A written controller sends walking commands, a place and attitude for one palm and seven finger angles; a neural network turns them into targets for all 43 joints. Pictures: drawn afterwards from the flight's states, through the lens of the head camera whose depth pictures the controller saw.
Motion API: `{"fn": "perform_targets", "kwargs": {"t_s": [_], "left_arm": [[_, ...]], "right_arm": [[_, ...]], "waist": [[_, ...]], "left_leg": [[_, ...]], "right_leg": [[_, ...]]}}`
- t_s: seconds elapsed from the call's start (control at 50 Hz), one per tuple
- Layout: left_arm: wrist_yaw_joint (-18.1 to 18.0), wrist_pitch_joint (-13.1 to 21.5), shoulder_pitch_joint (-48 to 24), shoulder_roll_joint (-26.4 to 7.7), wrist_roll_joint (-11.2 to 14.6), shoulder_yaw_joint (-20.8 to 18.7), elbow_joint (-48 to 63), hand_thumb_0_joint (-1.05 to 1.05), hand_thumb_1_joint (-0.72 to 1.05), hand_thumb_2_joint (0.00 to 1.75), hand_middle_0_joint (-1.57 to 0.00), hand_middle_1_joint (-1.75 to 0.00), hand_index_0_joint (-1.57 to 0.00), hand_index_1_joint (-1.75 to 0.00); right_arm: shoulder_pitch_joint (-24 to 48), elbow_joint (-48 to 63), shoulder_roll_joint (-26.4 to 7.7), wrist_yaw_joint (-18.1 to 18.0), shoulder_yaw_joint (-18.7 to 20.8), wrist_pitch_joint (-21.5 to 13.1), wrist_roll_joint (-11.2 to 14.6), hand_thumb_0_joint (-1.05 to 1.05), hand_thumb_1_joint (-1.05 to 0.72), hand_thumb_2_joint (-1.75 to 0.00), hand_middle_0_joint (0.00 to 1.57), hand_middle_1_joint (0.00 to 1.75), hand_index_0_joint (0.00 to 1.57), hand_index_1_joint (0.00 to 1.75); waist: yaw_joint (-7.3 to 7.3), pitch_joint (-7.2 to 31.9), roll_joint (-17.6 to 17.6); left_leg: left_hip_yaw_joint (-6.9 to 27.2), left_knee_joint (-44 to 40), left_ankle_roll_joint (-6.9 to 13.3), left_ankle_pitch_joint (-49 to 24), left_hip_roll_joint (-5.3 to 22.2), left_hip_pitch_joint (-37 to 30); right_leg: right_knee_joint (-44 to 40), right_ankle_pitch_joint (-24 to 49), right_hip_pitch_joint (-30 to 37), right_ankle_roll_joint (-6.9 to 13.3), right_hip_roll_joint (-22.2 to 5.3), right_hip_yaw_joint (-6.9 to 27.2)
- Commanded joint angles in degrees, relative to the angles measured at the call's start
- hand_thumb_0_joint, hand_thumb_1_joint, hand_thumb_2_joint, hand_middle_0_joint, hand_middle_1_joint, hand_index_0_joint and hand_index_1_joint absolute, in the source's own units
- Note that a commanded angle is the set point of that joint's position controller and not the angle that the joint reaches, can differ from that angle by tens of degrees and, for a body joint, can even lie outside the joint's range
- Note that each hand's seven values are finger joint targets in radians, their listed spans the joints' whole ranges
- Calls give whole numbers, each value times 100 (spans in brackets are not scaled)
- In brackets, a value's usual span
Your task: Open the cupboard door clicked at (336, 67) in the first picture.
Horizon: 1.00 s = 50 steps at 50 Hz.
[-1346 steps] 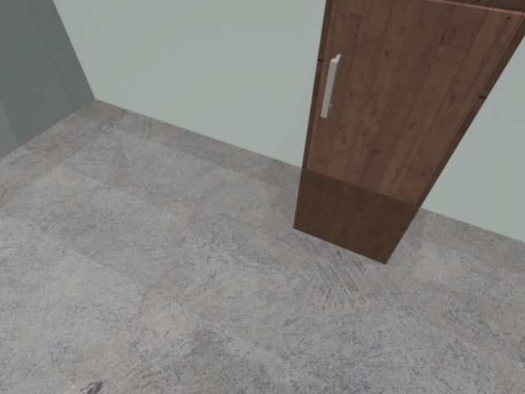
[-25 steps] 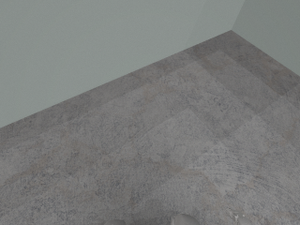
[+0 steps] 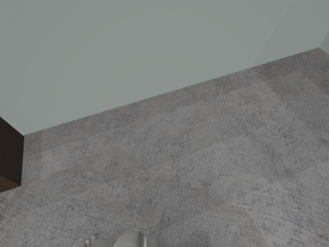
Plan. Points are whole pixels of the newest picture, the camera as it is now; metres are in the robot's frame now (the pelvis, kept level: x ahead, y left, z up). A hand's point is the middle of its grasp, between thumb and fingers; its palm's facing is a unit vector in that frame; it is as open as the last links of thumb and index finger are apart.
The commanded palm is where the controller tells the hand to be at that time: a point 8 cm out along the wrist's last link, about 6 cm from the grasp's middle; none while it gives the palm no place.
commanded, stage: turn to face it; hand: left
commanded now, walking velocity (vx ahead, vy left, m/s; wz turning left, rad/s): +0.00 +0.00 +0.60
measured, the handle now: out of the picture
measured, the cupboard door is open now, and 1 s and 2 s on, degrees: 46 46 46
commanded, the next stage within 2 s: take the last steps up to it in 1.70 s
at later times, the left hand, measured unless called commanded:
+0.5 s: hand out of the picture +0.04 +0.25 -0.16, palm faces +0.31 -0.91 -0.28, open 7.4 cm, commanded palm none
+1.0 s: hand out of the picture -0.05 +0.18 -0.19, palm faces +0.63 -0.74 -0.23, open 7.4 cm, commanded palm none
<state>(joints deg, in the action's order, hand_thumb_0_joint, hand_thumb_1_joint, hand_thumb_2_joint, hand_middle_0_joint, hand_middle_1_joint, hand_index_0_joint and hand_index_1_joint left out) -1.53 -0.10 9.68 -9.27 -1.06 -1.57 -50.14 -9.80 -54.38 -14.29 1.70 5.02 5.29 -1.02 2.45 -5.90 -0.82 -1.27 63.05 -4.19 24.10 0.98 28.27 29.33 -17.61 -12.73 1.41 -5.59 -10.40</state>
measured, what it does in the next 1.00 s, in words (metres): steps on the spot, turning left: left foot, then right foot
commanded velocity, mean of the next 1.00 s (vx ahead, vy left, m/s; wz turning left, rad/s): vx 0.00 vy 0.00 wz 0.60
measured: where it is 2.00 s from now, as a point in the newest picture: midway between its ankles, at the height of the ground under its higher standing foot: outside the picture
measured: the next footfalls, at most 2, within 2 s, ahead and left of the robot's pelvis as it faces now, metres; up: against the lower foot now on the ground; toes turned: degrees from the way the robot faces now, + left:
left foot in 0.20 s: +0.02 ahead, +0.13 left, +0.00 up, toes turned +14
right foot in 0.60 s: +0.10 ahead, -0.11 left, +0.00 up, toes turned +18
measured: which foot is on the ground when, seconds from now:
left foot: up 0.00-0.18, down 0.20-0.60, up 0.62-0.96, down 0.98-1.00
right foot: down 0.00-0.20, up 0.22-0.58, down 0.60-1.00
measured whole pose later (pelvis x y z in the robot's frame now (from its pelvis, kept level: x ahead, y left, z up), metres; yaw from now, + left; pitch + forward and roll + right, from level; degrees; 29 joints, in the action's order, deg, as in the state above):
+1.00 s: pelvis +0.04 -0.01 -0.02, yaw +38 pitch +1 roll +1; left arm -0.9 -0.7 13.8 -13.1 -1.0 -3.7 -51.9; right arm -5.7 -52.0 -13.2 2.1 3.8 3.3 -1.1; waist -0.3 -6.4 3.0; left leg -6.1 35.0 0.9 17.6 0.1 18.1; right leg 40.7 -24.6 -14.4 -2.0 -10.5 -16.6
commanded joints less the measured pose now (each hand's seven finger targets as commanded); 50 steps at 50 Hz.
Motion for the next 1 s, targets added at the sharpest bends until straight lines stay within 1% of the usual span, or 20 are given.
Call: {"fn": "perform_targets", "kwargs": {"t_s": [0.0,0.08,0.14,0.16,0.18,0.2,0.3,0.44,0.52,0.54,0.56,0.58,0.62,0.68,0.84,0.88,0.92,0.94,0.96,0.98], "left_arm": [[-70,101,498,-1270,-30,-386,240,0,90,90,-20,-30,-20,-30],[-42,70,586,-1411,-62,-472,145,0,90,90,-20,-30,-20,-30],[14,47,453,-1448,2,-514,140,0,90,90,-20,-30,-20,-30],[43,22,421,-1271,34,-483,220,0,90,90,-20,-30,-20,-30],[88,-5,138,-865,67,-344,523,0,90,90,-20,-30,-20,-30],[32,-97,-267,-1002,-19,-321,673,0,90,90,-20,-30,-20,-30],[100,-158,-12,-948,3,-373,232,0,90,90,-20,-30,-20,-30],[100,-156,-206,-865,35,-320,400,0,90,90,-20,-30,-20,-30],[78,-47,335,-920,65,-340,320,0,90,90,-20,-30,-20,-30],[50,26,627,-1093,44,-394,278,0,90,90,-20,-30,-20,-30],[-19,96,818,-1657,-57,-507,247,0,90,90,-20,-30,-20,-30],[-29,69,791,-1881,-65,-491,284,0,90,90,-20,-30,-20,-30],[-70,75,284,-1405,-8,-380,366,0,90,90,-20,-30,-20,-30],[-69,102,-38,-1053,-6,-294,480,0,90,90,-20,-30,-20,-30],[-50,77,678,-1381,-53,-449,169,0,90,90,-20,-30,-20,-30],[-34,63,682,-1432,-58,-481,139,0,90,90,-20,-30,-20,-30],[-1,52,534,-1482,-15,-516,145,0,90,90,-20,-30,-20,-30],[32,35,443,-1442,31,-498,200,0,90,90,-20,-30,-20,-30],[80,3,349,-1055,65,-426,406,0,90,90,-20,-30,-20,-30],[54,-48,-81,-925,28,-310,664,0,90,90,-20,-30,-20,-30]], "right_arm": [[492,500,-174,8,-27,-182,29,0,-90,-90,20,30,20,30],[566,600,-147,5,-59,-255,55,0,-90,-90,20,30,20,30],[35,523,-377,-10,1,-326,15,0,-90,-90,20,30,20,30],[-329,471,-800,-20,111,-370,-24,0,-90,-90,20,30,20,30],[-759,419,-1494,-76,275,-382,-59,0,-90,-90,20,30,20,30],[-1030,269,-1500,-131,258,-351,-30,0,-90,-90,20,30,20,30],[-4,555,-1008,-270,89,-450,-30,0,-90,-90,20,30,20,30],[-17,533,-1086,-216,142,-399,-61,0,-90,-90,20,30,20,30],[316,648,-1047,-211,187,-344,-20,0,-90,-90,20,30,20,30],[332,686,-899,-194,183,-352,21,0,-90,-90,20,30,20,30],[223,764,-520,-148,138,-359,83,0,-90,-90,20,30,20,30],[259,863,-492,-132,136,-350,49,0,-90,-90,20,30,20,30],[324,664,-570,-111,167,-238,4,0,-90,-90,20,30,20,30],[190,485,-337,-11,67,-191,6,0,-90,-90,20,30,20,30],[713,587,-129,14,-66,-241,40,0,-90,-90,20,30,20,30],[628,618,-157,9,-67,-280,52,0,-90,-90,20,30,20,30],[258,557,-321,-5,-26,-319,20,0,-90,-90,20,30,20,30],[-148,476,-575,-5,52,-358,-8,0,-90,-90,20,30,20,30],[-561,444,-1245,-32,219,-396,-60,0,-90,-90,20,30,20,30],[-939,332,-1582,-89,280,-352,-35,0,-90,-90,20,30,20,30]], "waist": [[-407,778,1041],[-467,835,1251],[-107,1074,789],[98,1368,-203],[375,1360,-1878],[453,1353,-1155],[-139,841,-652],[-102,764,-709],[-386,916,-825],[-530,1056,-358],[-594,1211,1160],[-599,1088,1706],[-349,607,1530],[-127,635,1131],[-513,737,1178],[-483,821,1277],[-216,955,1038],[55,1174,478],[271,1438,-1302],[438,1382,-1541]], "left_leg": [[-245,-985,13,165,100,127],[-495,-2055,159,202,13,-365],[-553,-3530,317,-974,-64,-1672],[391,-3951,643,-2304,680,-2761],[2477,-4076,1591,-4831,2280,-3375],[2381,-4016,1907,-4722,2468,-3122],[1227,-4163,1334,-4064,1319,-2218],[1558,-4150,1330,-3162,1109,-1793],[1749,-3592,1091,-3016,839,-1129],[1571,-3137,812,-2366,514,-710],[791,-1938,372,-531,-237,428],[352,-419,210,1313,-503,588],[586,975,191,679,-81,617],[254,703,40,-24,66,509],[-444,-1681,107,212,1,-110],[-552,-2241,191,93,-49,-420],[-629,-3183,290,-691,-119,-1310],[-344,-3750,453,-1734,89,-2303],[1744,-3949,1164,-3669,1613,-3358],[2488,-4070,1851,-4852,2409,-3198]], "right_leg": [[-621,3580,1177,507,-1500,559],[-306,3673,1177,504,-1653,418],[640,3100,524,83,-1516,-29],[1713,1864,-492,-249,-1129,-241],[3034,-2038,-2136,-651,-274,-152],[3556,-2165,-2292,-566,-235,638],[3775,-599,-2087,-660,-116,991],[2048,-691,-1285,-632,240,834],[270,142,126,-548,497,667],[-621,708,879,-484,192,902],[-1159,1292,1797,-15,-1260,2363],[-1234,2033,1223,650,-2392,2986],[-1176,1854,380,746,-1875,2476],[-873,2846,566,428,-1256,1035],[-386,3954,1283,472,-1563,394],[-161,3956,1248,430,-1635,321],[430,3544,778,164,-1574,16],[1274,2943,86,-108,-1415,-187],[2662,-390,-1548,-545,-549,-326],[3466,-2242,-2144,-567,-209,322]]}}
